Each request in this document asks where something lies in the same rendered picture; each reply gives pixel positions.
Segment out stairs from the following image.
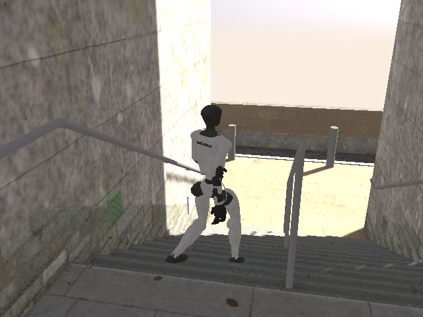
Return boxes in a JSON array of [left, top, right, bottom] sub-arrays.
[[90, 224, 423, 306]]

